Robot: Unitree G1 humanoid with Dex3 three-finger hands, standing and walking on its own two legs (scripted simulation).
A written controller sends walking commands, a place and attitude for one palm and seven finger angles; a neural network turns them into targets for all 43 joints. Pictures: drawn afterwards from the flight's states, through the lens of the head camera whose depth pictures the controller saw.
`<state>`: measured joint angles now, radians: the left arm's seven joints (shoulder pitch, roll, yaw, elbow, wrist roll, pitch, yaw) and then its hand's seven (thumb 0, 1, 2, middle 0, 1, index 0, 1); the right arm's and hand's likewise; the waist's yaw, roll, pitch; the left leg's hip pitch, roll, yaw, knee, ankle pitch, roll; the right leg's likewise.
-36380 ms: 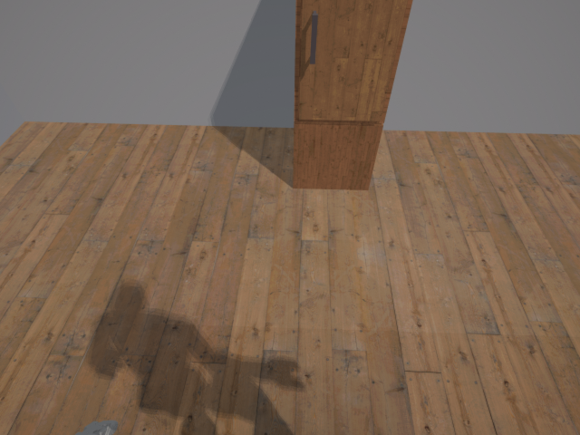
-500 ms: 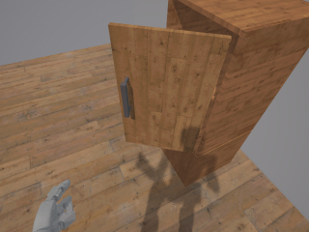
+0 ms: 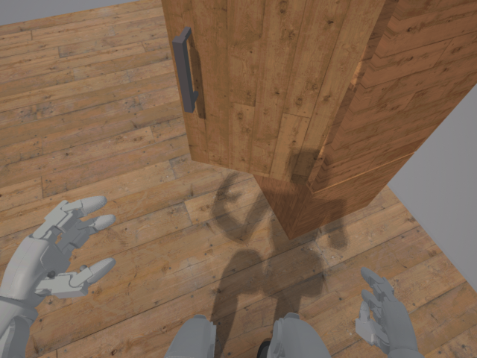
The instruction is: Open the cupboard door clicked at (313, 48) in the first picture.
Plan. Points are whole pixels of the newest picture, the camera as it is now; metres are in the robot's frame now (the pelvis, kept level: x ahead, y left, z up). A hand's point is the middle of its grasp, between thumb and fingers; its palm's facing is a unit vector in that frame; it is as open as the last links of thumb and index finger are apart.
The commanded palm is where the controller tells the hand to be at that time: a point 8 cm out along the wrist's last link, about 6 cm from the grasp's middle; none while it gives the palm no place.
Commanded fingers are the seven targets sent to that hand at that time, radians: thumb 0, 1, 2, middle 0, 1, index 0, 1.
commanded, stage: raise the hand with hooked fingers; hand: left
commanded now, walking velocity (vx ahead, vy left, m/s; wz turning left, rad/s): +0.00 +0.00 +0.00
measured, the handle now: (188, 72) +0.60 +0.16 +0.09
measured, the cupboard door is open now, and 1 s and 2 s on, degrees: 52 52 52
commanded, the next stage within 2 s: move the hooked fingers beside the handle in 1.46 s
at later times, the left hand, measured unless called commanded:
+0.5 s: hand (57, 240) +0.25 +0.28 +0.07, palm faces -0.12 -0.99 -0.06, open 12.8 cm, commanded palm +0.24 +0.33 +0.08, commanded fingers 0.00 -0.45 0.32 -0.30 -1.17 -0.30 -1.17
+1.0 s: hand (40, 197) +0.30 +0.31 +0.10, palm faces -0.13 -0.99 -0.05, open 13.9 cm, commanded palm +0.28 +0.36 +0.10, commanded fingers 0.00 -0.50 0.30 -0.30 -1.20 -0.30 -1.20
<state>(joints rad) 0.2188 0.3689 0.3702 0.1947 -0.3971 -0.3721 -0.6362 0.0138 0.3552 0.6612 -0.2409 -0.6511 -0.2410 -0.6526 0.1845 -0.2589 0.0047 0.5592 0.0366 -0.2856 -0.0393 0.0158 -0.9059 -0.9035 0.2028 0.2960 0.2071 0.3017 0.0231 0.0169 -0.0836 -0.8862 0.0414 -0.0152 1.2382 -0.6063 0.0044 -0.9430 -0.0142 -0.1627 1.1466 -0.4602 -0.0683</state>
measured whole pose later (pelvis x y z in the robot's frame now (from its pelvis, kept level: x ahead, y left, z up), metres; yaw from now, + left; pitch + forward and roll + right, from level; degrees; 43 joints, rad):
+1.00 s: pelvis +0.02 +0.04 +0.04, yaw -1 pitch +13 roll -3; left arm -0.04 0.48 0.44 0.40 -0.37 -0.26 -0.65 -0.01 -0.49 0.30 -0.30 -1.20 -0.30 -1.20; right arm 0.29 -0.29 0.05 0.51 0.04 -0.21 -0.05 0.02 -0.90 -0.90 0.21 0.30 0.21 0.30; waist -0.01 0.02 -0.10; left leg -0.74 0.01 0.03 1.04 -0.54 0.06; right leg -0.79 -0.03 -0.11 0.93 -0.37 0.00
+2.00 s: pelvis +0.01 +0.03 +0.03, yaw -2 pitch +16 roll -2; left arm -0.33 0.50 0.41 0.66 -0.31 -0.27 -0.61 -0.01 -0.50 0.30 -0.30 -1.20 -0.30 -1.20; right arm 0.32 -0.29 0.05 0.53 0.04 -0.15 -0.06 0.01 -0.90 -0.90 0.20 0.30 0.21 0.30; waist -0.06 0.01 -0.11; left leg -0.80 0.02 0.04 1.05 -0.53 0.05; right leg -0.87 -0.02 -0.10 0.96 -0.37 -0.02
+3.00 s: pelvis +0.01 +0.03 +0.01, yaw -3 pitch +24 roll -4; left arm -0.95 0.67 0.45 1.20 -0.12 -0.34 -0.50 -0.01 -0.50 0.30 -0.30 -1.20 -0.30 -1.20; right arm 0.39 -0.30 0.07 0.58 0.00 0.05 -0.03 0.01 -0.91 -0.90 0.20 0.30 0.21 0.30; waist -0.19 0.02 -0.10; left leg -1.00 0.04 0.04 1.13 -0.55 0.05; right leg -1.06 0.00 -0.10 1.00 -0.37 -0.02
